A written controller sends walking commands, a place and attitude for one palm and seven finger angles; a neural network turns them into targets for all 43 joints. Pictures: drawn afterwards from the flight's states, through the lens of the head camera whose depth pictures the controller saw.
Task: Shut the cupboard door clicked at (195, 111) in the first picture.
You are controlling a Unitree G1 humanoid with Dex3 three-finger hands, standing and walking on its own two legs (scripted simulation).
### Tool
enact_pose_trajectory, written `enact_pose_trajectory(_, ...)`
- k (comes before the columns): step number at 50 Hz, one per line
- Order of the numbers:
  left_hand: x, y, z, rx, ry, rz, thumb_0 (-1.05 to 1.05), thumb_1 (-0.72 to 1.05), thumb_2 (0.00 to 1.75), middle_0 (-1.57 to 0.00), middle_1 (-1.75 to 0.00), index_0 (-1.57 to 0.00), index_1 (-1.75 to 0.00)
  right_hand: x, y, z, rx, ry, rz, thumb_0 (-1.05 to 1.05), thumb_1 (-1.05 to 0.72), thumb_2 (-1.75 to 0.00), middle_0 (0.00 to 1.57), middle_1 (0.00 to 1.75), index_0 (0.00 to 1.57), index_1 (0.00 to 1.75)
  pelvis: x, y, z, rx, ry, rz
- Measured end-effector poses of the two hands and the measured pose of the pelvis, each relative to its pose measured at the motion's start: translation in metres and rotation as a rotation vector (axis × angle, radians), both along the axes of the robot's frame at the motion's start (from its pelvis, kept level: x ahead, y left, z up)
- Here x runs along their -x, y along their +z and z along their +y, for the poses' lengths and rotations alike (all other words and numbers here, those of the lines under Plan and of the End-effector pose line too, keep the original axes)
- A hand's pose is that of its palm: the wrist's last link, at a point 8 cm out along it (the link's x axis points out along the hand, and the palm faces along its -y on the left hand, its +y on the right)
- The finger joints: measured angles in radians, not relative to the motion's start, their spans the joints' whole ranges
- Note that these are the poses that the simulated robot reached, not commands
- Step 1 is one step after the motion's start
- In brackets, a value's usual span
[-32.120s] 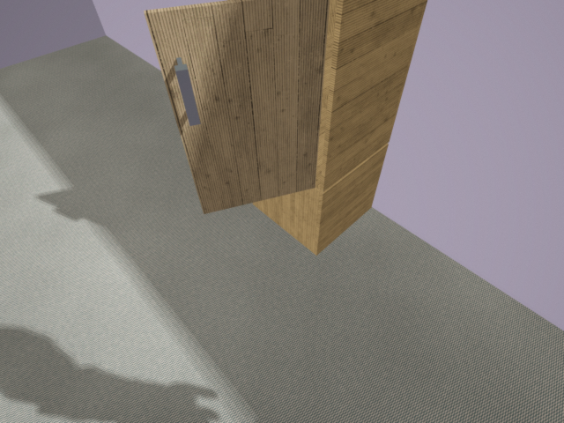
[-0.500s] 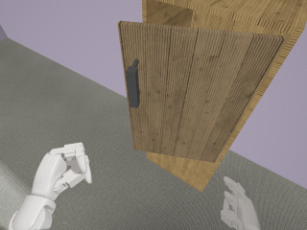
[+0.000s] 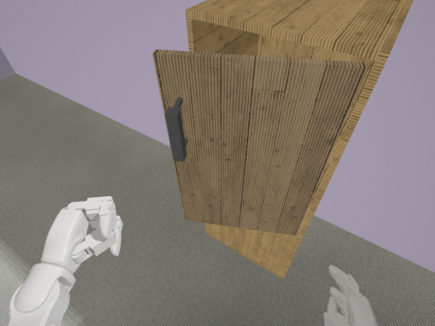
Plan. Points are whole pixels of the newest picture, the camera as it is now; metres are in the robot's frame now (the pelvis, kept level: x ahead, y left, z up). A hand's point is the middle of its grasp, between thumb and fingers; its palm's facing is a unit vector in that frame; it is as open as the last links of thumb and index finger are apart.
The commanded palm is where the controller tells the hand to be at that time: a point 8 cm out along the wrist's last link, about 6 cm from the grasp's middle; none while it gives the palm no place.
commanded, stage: raise the hand and make a fist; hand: left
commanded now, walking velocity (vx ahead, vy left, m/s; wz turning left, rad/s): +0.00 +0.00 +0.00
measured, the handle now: (179, 129) +0.48 +0.13 +0.11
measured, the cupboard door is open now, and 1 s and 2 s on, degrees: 24 24 22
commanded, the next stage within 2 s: bring the fist close to the handle in 0.14 s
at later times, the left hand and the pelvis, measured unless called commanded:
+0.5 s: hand (132, 220) +0.25 +0.17 +0.11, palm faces -0.07 -1.00 -0.05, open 3.1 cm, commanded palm +0.24 +0.21 +0.11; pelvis -0.01 +0.00 +0.00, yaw +1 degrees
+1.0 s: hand (170, 181) +0.34 +0.12 +0.11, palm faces -0.10 -0.99 -0.03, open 3.1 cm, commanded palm +0.33 +0.17 +0.11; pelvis +0.00 +0.00 +0.00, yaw -1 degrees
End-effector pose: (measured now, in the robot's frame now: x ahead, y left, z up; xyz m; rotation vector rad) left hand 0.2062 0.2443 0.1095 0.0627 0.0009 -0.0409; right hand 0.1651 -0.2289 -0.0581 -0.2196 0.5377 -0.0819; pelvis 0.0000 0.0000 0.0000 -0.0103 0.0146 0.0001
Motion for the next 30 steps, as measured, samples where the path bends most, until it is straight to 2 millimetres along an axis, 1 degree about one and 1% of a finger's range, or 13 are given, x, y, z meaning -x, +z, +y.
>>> enact_pose_trajectory(5, 0.005, 0.001, -0.002, -0.003, 0.016, -0.015, 0.01, 0.9, 0.9, -1.3, -1.5, -1.3, -1.5, 0.002, 0.0, -0.003, 0.001, 0.006, -0.003, 0.01, -0.9, -0.9, 0.2, 0.3, 0.2, 0.3, 0.003, 0.0, -0.004, -0.001, 0.002, -0.007)
enact_pose_trajectory(11, 0.007, 0.001, -0.005, -0.008, 0.01, -0.011, 0.01, 0.9, 0.9, -1.3, -1.5, -1.3, -1.5, 0.002, -0.001, -0.002, -0.011, 0.014, -0.007, 0.01, -0.9, -0.9, 0.2, 0.3, 0.21, 0.3, 0.005, 0.0, -0.007, -0.001, 0.004, -0.008)
enact_pose_trajectory(17, 0.004, 0.0, -0.006, 0.001, 0.008, -0.014, 0.01, 0.9, 0.9, -1.3, -1.5, -1.3, -1.5, 0.002, -0.004, 0.001, -0.015, 0.019, -0.005, 0.01, -0.9, -0.9, 0.2, 0.3, 0.21, 0.3, 0.006, 0.0, -0.006, 0.0, 0.007, -0.008)
enact_pose_trajectory(21, -0.008, 0.0, -0.011, 0.011, 0.0, -0.027, 0.01, 0.9, 0.9, -1.3, -1.5, -1.3, -1.5, 0.003, -0.006, 0.002, -0.011, 0.019, 0.007, 0.01, -0.9, -0.9, 0.2, 0.3, 0.21, 0.3, 0.007, 0.0, -0.005, 0.001, 0.012, -0.008)
enact_pose_trajectory(30, -0.056, 0.001, -0.035, 0.025, -0.054, -0.017, 0.01, 0.9, 0.9, -1.3, -1.5, -1.3, -1.5, 0.009, -0.01, 0.004, -0.02, -0.012, 0.049, 0.01, -0.9, -0.9, 0.2, 0.3, 0.21, 0.3, 0.004, 0.001, -0.001, -0.009, -0.002, 0.004)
